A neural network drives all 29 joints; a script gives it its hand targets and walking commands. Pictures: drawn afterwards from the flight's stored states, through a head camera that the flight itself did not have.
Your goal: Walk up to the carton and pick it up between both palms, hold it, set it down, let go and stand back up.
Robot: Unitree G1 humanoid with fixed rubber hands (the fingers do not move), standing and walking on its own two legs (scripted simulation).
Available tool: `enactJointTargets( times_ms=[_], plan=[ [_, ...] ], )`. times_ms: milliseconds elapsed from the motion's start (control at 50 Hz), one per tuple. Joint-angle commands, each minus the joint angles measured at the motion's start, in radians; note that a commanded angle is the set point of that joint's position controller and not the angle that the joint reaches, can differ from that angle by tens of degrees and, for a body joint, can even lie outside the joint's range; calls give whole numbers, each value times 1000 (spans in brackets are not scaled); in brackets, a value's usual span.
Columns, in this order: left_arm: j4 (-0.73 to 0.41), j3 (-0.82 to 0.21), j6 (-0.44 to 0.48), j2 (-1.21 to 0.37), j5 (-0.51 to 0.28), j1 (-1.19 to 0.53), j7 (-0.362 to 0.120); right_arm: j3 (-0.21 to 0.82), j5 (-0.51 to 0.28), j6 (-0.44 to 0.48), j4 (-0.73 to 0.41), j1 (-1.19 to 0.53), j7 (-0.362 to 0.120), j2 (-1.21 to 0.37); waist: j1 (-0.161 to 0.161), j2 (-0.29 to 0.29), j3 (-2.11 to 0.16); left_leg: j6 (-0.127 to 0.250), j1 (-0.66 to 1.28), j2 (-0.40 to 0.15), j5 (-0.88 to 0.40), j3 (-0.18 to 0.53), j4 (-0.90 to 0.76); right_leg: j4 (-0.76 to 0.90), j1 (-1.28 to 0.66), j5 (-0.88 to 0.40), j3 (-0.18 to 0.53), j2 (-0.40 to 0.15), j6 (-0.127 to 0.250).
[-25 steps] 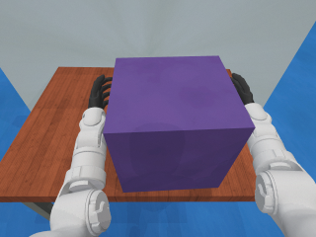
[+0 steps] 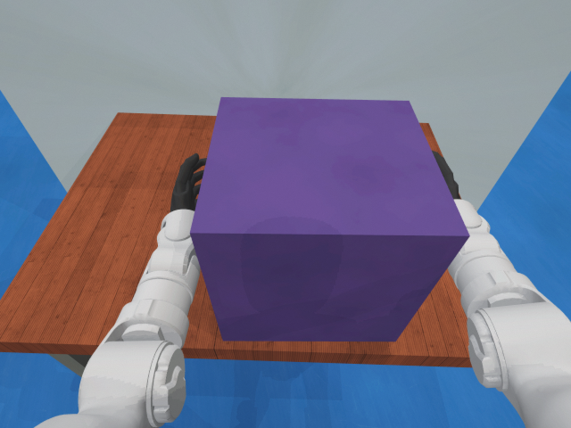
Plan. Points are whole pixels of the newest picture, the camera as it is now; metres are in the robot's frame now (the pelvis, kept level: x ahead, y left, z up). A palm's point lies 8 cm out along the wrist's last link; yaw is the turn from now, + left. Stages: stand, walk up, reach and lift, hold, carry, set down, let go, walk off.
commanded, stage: set down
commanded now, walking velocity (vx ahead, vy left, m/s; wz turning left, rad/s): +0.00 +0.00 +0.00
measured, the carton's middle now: (312, 225) +0.40 -0.02 +0.06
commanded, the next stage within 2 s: none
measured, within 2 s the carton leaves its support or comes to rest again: neither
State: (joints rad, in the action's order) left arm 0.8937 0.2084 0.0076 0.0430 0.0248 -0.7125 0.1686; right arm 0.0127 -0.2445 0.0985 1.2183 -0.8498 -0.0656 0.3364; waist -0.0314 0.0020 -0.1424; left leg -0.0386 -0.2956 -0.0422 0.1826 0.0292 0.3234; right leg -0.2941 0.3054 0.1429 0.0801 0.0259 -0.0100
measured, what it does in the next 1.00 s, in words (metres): stands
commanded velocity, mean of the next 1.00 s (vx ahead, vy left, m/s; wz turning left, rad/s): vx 0.00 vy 0.00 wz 0.00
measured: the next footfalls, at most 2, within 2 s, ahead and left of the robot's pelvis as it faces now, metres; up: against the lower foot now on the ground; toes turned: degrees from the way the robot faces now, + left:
none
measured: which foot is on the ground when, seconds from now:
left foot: down 0.00-1.00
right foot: down 0.00-1.00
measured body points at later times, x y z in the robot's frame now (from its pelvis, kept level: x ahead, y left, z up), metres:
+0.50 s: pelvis -0.03 +0.00 +0.00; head -0.03 -0.01 +0.45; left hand +0.36 +0.17 +0.10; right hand +0.38 -0.23 +0.10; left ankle -0.02 +0.14 -0.75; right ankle -0.01 -0.13 -0.75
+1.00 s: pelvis -0.04 -0.01 +0.00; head -0.07 +0.00 +0.45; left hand +0.28 +0.19 +0.08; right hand +0.31 -0.23 +0.08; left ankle -0.02 +0.14 -0.75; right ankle -0.01 -0.13 -0.75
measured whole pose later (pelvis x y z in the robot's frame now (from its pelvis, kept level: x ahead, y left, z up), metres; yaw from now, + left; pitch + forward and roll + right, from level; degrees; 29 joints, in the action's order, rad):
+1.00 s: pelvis -0.04 -0.01 +0.00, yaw +0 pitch +1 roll -1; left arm 0.28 0.05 -0.29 0.06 -0.03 -0.24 0.16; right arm 0.02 -0.33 0.01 0.64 -0.31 -0.15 0.40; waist -0.06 0.00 -0.09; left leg -0.04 -0.20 -0.06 0.15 0.03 0.34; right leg -0.29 0.20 0.10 0.08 0.04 0.00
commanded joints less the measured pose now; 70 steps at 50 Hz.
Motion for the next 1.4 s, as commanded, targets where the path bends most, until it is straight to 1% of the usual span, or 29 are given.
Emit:
enactJointTargets(
  times_ms=[0,100,160,220,240,300,320,340,400,440,480,500,660,680,700,760,780,800,820,860,900,920,940,1040,1120,1180,1220,1240,1380],
  plan=[
    [-102,-103,51,97,-71,-364,21,78,-163,87,-80,-396,-3,210,-74,-13,-486,-47,213,12,-459,-96,120,-111,-81,-435,-107,89,17],
    [-101,-124,25,116,-96,-341,23,111,-196,79,-95,-379,-17,265,-104,1,-440,-51,213,7,-449,-90,119,-90,-80,-355,-111,94,28],
    [-97,-123,-2,137,-86,-321,14,86,-192,67,-20,-351,-25,308,-71,-13,-347,-56,216,15,-396,-93,108,-77,-61,-285,-114,97,25],
    [-163,-112,5,155,-82,-309,10,87,-189,71,-120,-335,-23,294,-81,7,-413,-44,186,21,-372,-89,100,-72,-118,-322,-100,89,21],
    [-210,-103,-9,127,-76,-157,3,113,-211,78,-112,-195,-25,293,-80,7,-400,-43,232,24,-448,-85,104,-82,-166,-410,-99,94,19],
    [-305,-123,-32,94,-40,-123,-7,58,-189,80,-136,-165,-28,347,-29,-29,-419,-64,315,14,-538,-69,96,-69,-171,-454,-126,114,17],
    [-289,-103,-37,107,-43,-157,-1,84,-193,72,-160,-202,-36,335,-63,-22,-426,-54,284,19,-487,-76,90,-61,-174,-381,-115,107,22],
    [-325,-127,-49,83,-40,-90,-9,83,-197,66,-136,-119,-41,334,-14,-11,-374,-55,313,19,-478,-61,85,-50,-181,-381,-120,110,23],
    [-373,-85,-87,105,-28,-42,-19,69,-188,52,-243,-104,-43,348,-49,35,-343,-27,287,29,-421,-71,56,-43,-204,-352,-111,111,14],
    [-353,-84,-93,131,-34,-163,-21,28,-158,32,-238,-184,-47,342,-30,24,-316,-17,231,34,-289,-68,37,-34,-152,-222,-100,95,11],
    [-387,-95,-107,126,-51,-65,-15,64,-172,8,-312,-111,-60,310,-65,73,-278,6,229,39,-219,-77,11,-16,-179,-160,-91,95,7],
    [-408,-93,-111,116,-46,-61,-19,37,-173,-1,-296,-67,-59,315,-37,56,-253,2,236,38,-176,-74,3,-21,-172,-132,-96,92,10],
    [-543,-126,-163,96,-64,-1,-3,-32,-118,-37,-455,20,-68,295,2,70,-239,18,229,47,-48,-70,-18,-1,-128,-7,-83,80,5],
    [-577,-145,-191,69,-53,152,-10,-48,-114,-51,-424,169,-71,323,25,61,-188,17,248,40,-76,-47,-33,0,-164,-42,-88,86,21],
    [-600,-138,-198,92,-63,89,-5,-49,-115,-50,-498,95,-75,306,-3,64,-214,18,247,48,-44,-59,-37,10,-145,-2,-91,83,17],
    [-638,-142,-224,99,-66,103,-7,-84,-79,-70,-543,126,-72,294,21,85,-161,24,201,53,31,-60,-47,10,-138,69,-73,75,10],
    [-648,-144,-215,116,-70,64,2,-94,-86,-68,-573,95,-77,293,-1,79,-161,28,205,51,96,-62,-55,13,-93,155,-77,70,12],
    [-688,-170,-244,62,-63,270,-4,-85,-92,-73,-560,267,-81,289,28,75,-101,29,244,46,26,-50,-61,26,-140,63,-76,70,25],
    [-724,-142,-242,80,-55,213,2,-82,-88,-76,-604,223,-83,292,3,48,-160,21,260,46,27,-54,-61,23,-138,69,-73,66,23],
    [-824,-180,-261,57,-69,293,-1,-91,-102,-79,-642,313,-86,303,30,50,-155,22,279,45,-45,-52,-51,9,-144,-23,-89,76,27],
    [-825,-178,-263,77,-64,253,3,-120,-86,-83,-674,310,-85,308,30,42,-161,18,257,51,29,-49,-57,22,-126,65,-81,62,22],
    [-884,-184,-281,63,-63,404,-4,-111,-91,-87,-719,443,-86,299,42,63,-110,29,282,49,-12,-51,-61,29,-142,23,-77,60,26],
    [-887,-163,-282,90,-57,370,-3,-130,-83,-86,-755,395,-80,292,21,54,-129,29,257,55,-27,-63,-61,17,-153,17,-72,59,25],
    [-1044,-180,-269,92,-78,500,-19,-116,-88,-85,-941,537,-67,287,28,71,-146,33,282,63,-136,-68,-45,10,-219,-111,-73,45,12],
    [-1103,-194,-295,70,-65,712,-31,-135,-112,-90,-985,725,-61,319,65,88,-82,37,343,59,-174,-49,-50,30,-226,-160,-65,39,18],
    [-1148,-165,-298,111,-58,656,-34,-136,-98,-102,-1050,700,-50,288,37,62,-51,42,292,66,-148,-64,-63,35,-234,-116,-55,31,15],
    [-1201,-180,-303,81,-53,810,-29,-164,-101,-101,-1092,831,-53,289,51,79,-29,35,334,53,-142,-48,-79,53,-223,-96,-58,35,24],
    [-1166,-194,-298,100,-82,702,-30,-169,-101,-109,-1090,765,-54,277,51,68,-12,38,293,58,-75,-61,-84,56,-188,-25,-47,24,27],
    [-1192,-178,-271,129,-70,792,-16,-172,-90,-126,-1124,892,-60,238,58,69,52,47,281,54,30,-63,-102,84,-139,115,-15,0,24]
  ],
)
